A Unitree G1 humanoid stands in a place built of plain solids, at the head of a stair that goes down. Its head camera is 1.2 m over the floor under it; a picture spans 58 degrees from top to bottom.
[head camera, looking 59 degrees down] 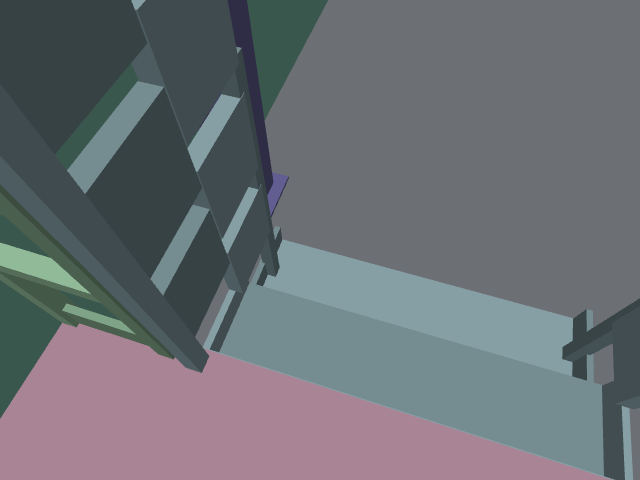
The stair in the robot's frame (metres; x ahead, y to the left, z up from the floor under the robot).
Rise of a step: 0.18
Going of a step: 0.30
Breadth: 1.22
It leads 17 degrees to the right of straight ahead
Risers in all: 3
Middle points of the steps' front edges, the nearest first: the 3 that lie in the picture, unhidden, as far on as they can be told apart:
0.20 -0.22 0.00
0.48 -0.31 -0.18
0.77 -0.40 -0.37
